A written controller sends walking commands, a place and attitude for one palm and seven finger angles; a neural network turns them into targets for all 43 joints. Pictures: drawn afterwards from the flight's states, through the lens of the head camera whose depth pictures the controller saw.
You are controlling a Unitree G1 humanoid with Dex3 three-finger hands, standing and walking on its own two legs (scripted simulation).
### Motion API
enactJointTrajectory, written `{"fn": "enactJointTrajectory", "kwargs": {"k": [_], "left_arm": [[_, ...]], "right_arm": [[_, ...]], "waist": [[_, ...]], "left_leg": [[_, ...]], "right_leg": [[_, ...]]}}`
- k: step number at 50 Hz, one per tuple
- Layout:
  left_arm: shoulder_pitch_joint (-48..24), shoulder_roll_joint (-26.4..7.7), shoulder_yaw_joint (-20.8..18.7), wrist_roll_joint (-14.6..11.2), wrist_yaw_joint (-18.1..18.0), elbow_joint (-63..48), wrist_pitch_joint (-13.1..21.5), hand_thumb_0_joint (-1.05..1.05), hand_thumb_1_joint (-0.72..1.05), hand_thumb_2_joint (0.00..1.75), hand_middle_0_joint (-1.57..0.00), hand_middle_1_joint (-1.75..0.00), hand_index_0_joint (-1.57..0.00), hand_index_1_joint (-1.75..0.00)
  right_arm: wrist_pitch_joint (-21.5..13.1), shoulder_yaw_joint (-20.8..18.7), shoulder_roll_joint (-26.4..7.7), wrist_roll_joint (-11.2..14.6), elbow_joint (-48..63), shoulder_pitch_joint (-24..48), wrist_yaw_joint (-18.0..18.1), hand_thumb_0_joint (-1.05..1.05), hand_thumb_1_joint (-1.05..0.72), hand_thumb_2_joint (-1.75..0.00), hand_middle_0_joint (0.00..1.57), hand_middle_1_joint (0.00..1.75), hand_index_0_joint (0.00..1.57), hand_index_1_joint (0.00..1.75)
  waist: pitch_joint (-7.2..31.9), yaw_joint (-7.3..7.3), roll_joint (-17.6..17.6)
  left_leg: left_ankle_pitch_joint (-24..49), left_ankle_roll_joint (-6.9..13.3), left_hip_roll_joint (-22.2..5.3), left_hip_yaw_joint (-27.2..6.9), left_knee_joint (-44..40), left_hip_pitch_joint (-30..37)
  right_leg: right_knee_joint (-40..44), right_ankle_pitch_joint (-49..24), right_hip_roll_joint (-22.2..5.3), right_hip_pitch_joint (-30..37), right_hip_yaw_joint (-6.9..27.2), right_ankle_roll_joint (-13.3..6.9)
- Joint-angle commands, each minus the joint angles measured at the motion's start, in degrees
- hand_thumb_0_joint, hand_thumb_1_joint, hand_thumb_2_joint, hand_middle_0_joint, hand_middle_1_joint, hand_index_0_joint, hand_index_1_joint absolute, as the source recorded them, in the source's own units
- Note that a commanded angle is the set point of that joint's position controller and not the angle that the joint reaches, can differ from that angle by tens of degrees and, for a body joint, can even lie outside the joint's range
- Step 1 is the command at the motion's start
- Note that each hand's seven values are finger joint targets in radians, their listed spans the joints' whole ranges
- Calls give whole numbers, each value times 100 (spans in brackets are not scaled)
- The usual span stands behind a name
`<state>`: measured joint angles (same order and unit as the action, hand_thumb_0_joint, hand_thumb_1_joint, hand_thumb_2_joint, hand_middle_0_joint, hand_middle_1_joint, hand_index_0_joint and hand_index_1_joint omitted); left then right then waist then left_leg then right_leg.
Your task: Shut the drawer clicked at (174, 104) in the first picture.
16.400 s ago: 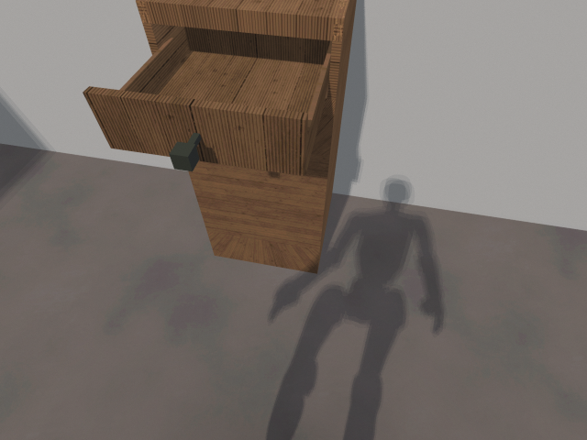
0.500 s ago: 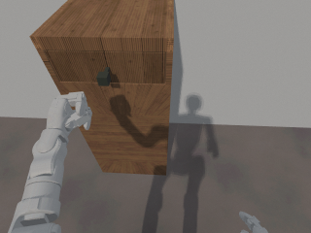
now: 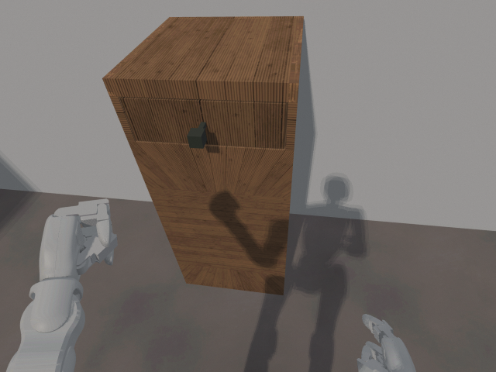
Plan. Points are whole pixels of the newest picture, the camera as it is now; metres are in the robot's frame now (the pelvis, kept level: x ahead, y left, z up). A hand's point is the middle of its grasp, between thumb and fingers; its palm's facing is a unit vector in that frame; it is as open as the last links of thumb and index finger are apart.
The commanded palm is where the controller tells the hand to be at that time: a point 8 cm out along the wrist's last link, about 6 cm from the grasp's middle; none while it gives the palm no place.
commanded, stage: draw the hand back to the body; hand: left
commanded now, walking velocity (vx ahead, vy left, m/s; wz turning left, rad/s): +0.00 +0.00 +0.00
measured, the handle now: (199, 133) +0.59 +0.18 +0.08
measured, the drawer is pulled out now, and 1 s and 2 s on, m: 0.00 0.00 0.00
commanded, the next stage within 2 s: step back with the hand held close in 0.42 s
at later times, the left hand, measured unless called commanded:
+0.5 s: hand (63, 285) +0.17 +0.24 +0.15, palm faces +0.42 -0.82 -0.38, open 3.3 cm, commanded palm +0.12 +0.28 +0.17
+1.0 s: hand (46, 297) +0.16 +0.26 +0.15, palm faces +0.29 -0.81 -0.51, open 3.3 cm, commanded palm +0.10 +0.30 +0.17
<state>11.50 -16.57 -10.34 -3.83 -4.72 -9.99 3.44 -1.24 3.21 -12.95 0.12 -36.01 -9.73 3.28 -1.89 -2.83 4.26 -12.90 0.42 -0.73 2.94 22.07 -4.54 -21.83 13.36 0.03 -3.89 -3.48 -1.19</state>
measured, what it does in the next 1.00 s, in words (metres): stands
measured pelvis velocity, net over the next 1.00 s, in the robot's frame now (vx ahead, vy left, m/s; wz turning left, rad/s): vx -0.04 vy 0.02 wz -0.01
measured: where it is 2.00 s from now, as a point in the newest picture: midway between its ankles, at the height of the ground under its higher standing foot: outside the picture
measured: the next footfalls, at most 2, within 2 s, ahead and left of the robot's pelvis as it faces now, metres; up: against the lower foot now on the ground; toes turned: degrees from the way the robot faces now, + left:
right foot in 1.40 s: -0.08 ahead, -0.09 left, +0.00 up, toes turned +6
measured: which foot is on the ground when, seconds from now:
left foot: down 0.00-1.00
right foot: down 0.00-1.00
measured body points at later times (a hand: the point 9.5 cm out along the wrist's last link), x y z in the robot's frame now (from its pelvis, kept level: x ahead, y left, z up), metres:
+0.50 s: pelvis -0.01 +0.00 +0.00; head -0.03 -0.02 +0.45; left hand +0.14 +0.28 +0.17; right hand +0.19 -0.21 -0.08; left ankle +0.00 +0.11 -0.74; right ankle -0.01 -0.10 -0.74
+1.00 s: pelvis -0.04 +0.02 -0.01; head -0.01 +0.02 +0.44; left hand +0.14 +0.30 +0.18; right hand +0.14 -0.23 -0.09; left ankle +0.00 +0.11 -0.74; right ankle -0.01 -0.10 -0.74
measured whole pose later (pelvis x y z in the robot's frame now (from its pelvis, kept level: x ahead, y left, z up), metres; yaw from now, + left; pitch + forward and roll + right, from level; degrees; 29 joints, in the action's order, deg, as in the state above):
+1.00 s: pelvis -0.04 +0.02 -0.01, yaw -1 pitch +0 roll +0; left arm 36.3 -23.3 -20.4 -2.5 -6.2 -32.1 9.9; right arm 0.8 -1.2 -13.5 0.4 -30.5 -10.6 4.5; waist -2.3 -0.3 1.0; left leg -11.7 2.5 0.4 4.2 27.4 -16.3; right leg -27.2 11.7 -1.5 -15.8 -2.3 0.7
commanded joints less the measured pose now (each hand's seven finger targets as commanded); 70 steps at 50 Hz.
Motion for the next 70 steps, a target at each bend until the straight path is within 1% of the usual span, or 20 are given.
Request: {"fn": "enactJointTrajectory", "kwargs": {"k": [1,12,16,19,27,28,29,33,37,42,48,53,57,60,62,64,65,67,69,70], "left_arm": [[-342,-1055,-725,-33,-90,-1736,492,0,90,90,-140,-160,-140,-160],[1605,-1248,-1297,-16,-199,-2861,682,0,90,90,-140,-160,-140,-160],[1169,-1011,-1014,35,-208,-2605,686,0,90,90,-140,-160,-140,-160],[1144,-1048,-1061,61,-248,-2620,719,0,90,90,-140,-160,-140,-160],[1248,-1078,-1132,63,-266,-2770,685,0,90,90,-140,-160,-140,-160],[647,-1914,-1969,62,-285,-3288,921,0,90,90,-140,-160,-140,-160],[1345,-1450,-1664,50,-223,-2719,924,0,90,90,-140,-160,-140,-160],[2037,-1116,-1344,73,-139,-2708,949,0,90,90,-140,-160,-140,-160],[2333,-1317,-1532,52,-183,-2909,965,0,90,90,-140,-160,-140,-160],[2503,-1497,-1697,47,-256,-3242,984,0,90,90,-140,-160,-140,-160],[2576,-1504,-1751,86,-320,-3383,1049,0,90,90,-140,-160,-140,-160],[2497,-1436,-1763,142,-359,-3264,1142,0,90,90,-140,-160,-140,-160],[2376,-1447,-1725,165,-423,-3391,1278,0,90,90,-140,-160,-140,-160],[2225,-1533,-1732,170,-503,-3562,1382,0,90,90,-140,-160,-140,-160],[2259,-1450,-1693,196,-541,-3550,1426,0,90,90,-140,-160,-140,-160],[2259,-1407,-1774,295,-545,-3501,1470,0,90,90,-140,-160,-140,-160],[2201,-1463,-1849,346,-529,-3556,1491,0,90,90,-140,-160,-140,-160],[2321,-1473,-1880,346,-483,-3545,1509,0,90,90,-140,-160,-140,-160],[2465,-1435,-1916,319,-436,-3346,1543,0,90,90,-140,-160,-140,-160],[2482,-1442,-1942,323,-404,-3317,1575,0,90,90,-140,-160,-140,-160]], "right_arm": [[-350,-297,-590,-16,951,841,39,0,-90,-90,20,30,20,30],[-681,-400,-570,-16,1006,710,84,0,-90,-90,20,30,20,30],[-768,-407,-599,-21,885,636,133,0,-90,-90,20,30,20,30],[-813,-418,-587,-33,853,617,175,0,-90,-90,20,30,20,30],[-863,-357,-556,-66,858,671,157,0,-90,-90,20,30,20,30],[-680,-399,-740,-20,1100,617,116,0,-90,-90,20,30,20,30],[-565,-408,-640,-59,986,589,114,0,-90,-90,20,30,20,30],[-281,-509,-707,-58,1137,522,65,0,-90,-90,20,30,20,30],[-120,-588,-693,0,1283,507,99,0,-90,-90,20,30,20,30],[-28,-638,-676,40,1445,480,145,0,-90,-90,20,30,20,30],[-90,-663,-713,37,1503,447,173,0,-90,-90,20,30,20,30],[-208,-670,-727,51,1491,417,172,0,-90,-90,20,30,20,30],[-314,-676,-714,40,1417,290,166,0,-90,-90,20,30,20,30],[-400,-673,-735,-2,1302,243,199,0,-90,-90,20,30,20,30],[-461,-635,-758,-9,1308,266,230,0,-90,-90,20,30,20,30],[-546,-632,-842,-21,1357,364,265,0,-90,-90,20,30,20,30],[-583,-644,-805,-15,1383,426,277,0,-90,-90,20,30,20,30],[-649,-659,-708,-29,1376,369,247,0,-90,-90,20,30,20,30],[-693,-674,-726,-54,1329,372,210,0,-90,-90,20,30,20,30],[-722,-692,-753,-72,1317,390,202,0,-90,-90,20,30,20,30]], "waist": [[690,-19,-197],[347,-120,-101],[-139,22,-298],[139,-29,-232],[241,-117,22],[-129,109,-88],[-116,126,-377],[476,186,-326],[1021,190,-307],[1252,179,-161],[1003,184,22],[583,244,-172],[507,314,-523],[516,370,-464],[459,366,-77],[457,305,675],[541,242,981],[672,222,569],[411,223,399],[332,235,394]], "left_leg": [[1006,155,48,-212,-269,264],[874,126,8,-210,-170,128],[405,158,16,-237,-221,89],[450,180,29,-223,-193,196],[713,106,15,-307,-251,139],[372,252,-65,-396,-89,-354],[417,266,-56,-443,16,-383],[1179,235,-164,-394,62,-327],[1990,238,-274,-414,91,-285],[2370,233,-377,-489,137,-482],[1307,328,-515,-653,-95,-1373],[-791,420,-503,-748,-206,-2394],[-1258,312,-240,-687,350,-1974],[-1212,245,-229,-752,590,-1389],[-1477,327,-477,-1052,23,-1741],[-2735,614,-1110,-1774,-1245,-3171],[-2815,720,-1300,-2062,-1492,-3516],[-2010,759,-1304,-1893,-1125,-3257],[-2027,784,-1221,-1764,-991,-3566],[-1896,754,-1135,-1692,-885,-3583]], "right_leg": [[457,-941,1,4,264,1],[561,-707,14,-196,283,15],[747,-111,10,-599,271,37],[676,-151,-15,-471,281,23],[551,-476,-1,-190,271,-19],[839,-643,-239,-739,838,0],[880,-628,-377,-804,808,-4],[492,-1298,-394,-632,545,68],[71,-1888,-334,-430,374,154],[-359,-2163,-287,-357,354,187],[-666,-1507,-202,-253,432,200],[-568,-570,-290,-257,714,146],[152,593,-567,-1159,1050,-16],[384,1243,-642,-1935,982,-73],[-10,1174,-357,-1652,711,60],[-1414,583,176,-255,417,232],[-2012,129,314,137,380,253],[-2104,78,308,55,502,224],[-1777,251,315,143,611,192],[-1518,-46,304,176,662,176]]}}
